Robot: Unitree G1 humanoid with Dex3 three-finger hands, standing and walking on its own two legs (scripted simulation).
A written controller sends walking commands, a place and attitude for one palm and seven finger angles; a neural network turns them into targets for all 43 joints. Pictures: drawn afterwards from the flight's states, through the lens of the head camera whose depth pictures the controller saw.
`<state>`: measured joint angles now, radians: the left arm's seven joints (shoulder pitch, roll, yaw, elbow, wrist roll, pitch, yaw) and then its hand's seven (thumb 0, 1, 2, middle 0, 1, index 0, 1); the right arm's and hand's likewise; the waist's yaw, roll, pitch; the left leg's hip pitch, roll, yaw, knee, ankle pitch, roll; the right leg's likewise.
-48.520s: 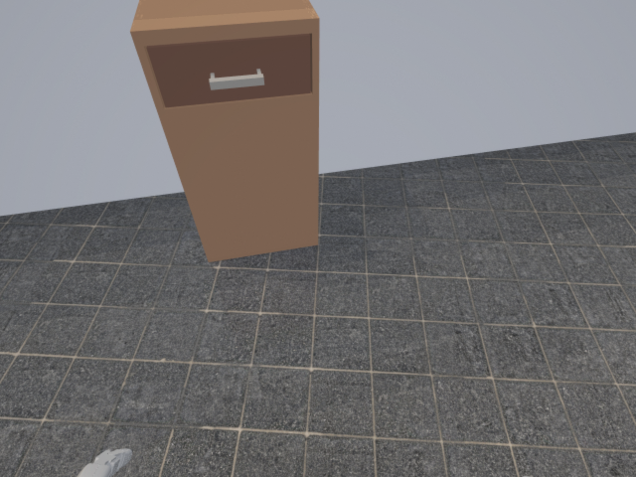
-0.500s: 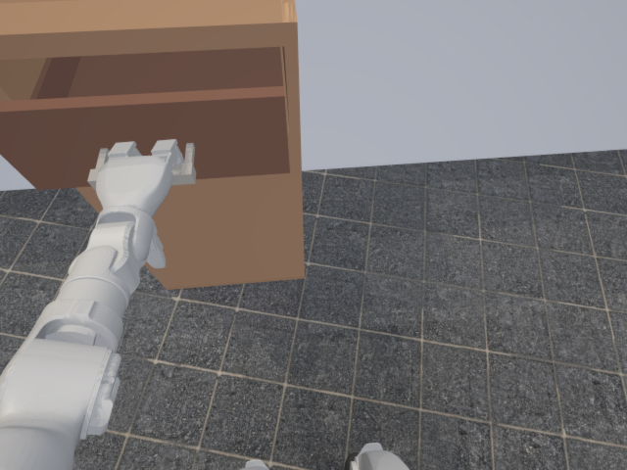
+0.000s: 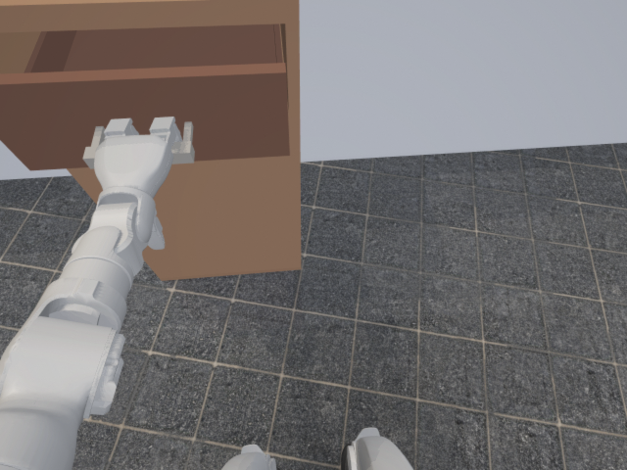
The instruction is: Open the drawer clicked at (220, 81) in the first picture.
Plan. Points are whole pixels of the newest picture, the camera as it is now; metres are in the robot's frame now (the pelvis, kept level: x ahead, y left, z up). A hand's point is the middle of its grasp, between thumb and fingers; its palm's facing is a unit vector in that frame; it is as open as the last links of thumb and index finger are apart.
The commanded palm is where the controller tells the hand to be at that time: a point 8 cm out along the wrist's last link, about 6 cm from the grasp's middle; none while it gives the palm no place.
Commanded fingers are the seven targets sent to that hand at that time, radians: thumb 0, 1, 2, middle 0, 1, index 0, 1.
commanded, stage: lower the fingers behind the handle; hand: left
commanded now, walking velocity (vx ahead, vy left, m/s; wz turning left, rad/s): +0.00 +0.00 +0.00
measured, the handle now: (142, 143) +0.55 +0.22 +0.05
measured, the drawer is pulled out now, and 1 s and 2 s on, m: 0.10 0.09 0.09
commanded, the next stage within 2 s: lift the fingers back up to retry in 0.76 s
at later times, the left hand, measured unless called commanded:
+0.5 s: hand (152, 182) +0.50 +0.21 +0.02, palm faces +0.01 +0.00 -1.00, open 14.2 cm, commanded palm +0.47 +0.21 +0.01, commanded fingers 0.00 -0.50 0.30 -0.30 -1.20 -0.30 -1.20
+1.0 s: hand (152, 182) +0.50 +0.21 +0.02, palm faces -0.01 +0.00 -1.00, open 14.3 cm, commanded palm +0.47 +0.20 +0.03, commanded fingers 0.00 -0.50 0.30 -0.30 -1.20 -0.30 -1.20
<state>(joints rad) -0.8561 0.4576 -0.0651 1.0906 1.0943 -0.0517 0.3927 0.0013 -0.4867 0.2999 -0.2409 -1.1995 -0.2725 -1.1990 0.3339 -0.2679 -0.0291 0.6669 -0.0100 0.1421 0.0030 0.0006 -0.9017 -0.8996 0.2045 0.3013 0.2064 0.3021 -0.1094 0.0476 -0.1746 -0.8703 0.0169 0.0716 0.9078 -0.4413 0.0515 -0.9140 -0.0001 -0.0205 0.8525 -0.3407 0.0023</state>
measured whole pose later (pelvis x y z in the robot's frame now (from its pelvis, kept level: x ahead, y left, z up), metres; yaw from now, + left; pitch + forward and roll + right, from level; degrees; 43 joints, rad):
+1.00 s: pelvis -0.03 +0.01 -0.03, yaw +0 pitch +25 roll -2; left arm -0.99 0.51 -0.09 1.09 1.07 0.01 0.29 0.00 -0.49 0.30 -0.23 -1.20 -0.23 -1.20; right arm 0.34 -0.27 0.01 0.63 0.02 0.10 -0.03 0.00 -0.90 -0.90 0.21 0.30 0.21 0.30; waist -0.14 0.06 -0.17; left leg -1.05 0.01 0.07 1.06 -0.46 0.07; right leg -1.08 -0.01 -0.02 0.99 -0.35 0.01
